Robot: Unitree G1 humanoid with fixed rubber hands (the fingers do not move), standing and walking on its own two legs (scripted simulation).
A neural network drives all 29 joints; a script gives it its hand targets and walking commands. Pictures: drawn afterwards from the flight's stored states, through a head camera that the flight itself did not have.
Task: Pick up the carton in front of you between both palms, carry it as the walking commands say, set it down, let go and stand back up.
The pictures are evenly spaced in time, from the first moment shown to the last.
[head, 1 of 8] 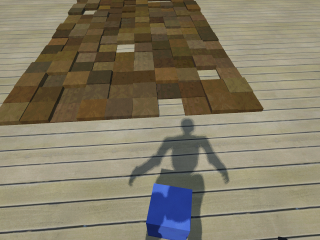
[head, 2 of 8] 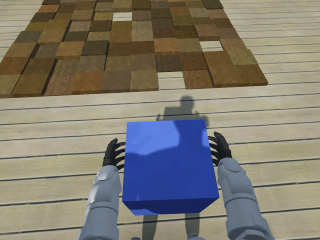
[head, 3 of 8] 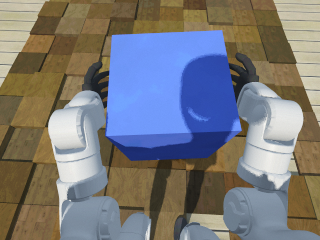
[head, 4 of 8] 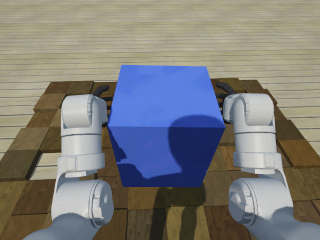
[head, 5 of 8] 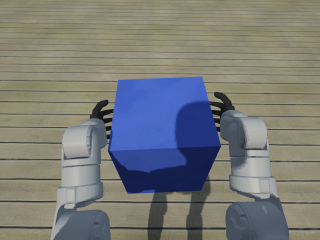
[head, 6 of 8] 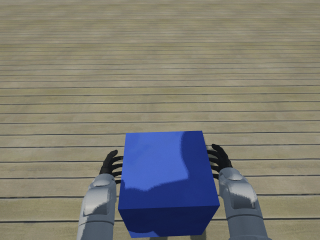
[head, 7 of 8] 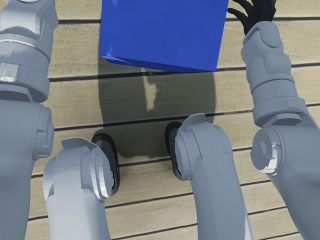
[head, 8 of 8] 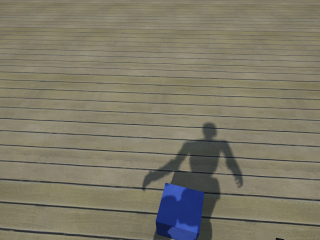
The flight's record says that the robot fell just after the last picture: no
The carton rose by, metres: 0.81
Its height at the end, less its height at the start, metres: +0.00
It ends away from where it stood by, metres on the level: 6.64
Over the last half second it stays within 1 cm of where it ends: yes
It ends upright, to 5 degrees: yes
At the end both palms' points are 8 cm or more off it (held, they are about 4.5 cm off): yes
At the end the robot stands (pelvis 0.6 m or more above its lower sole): yes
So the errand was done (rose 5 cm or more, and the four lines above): yes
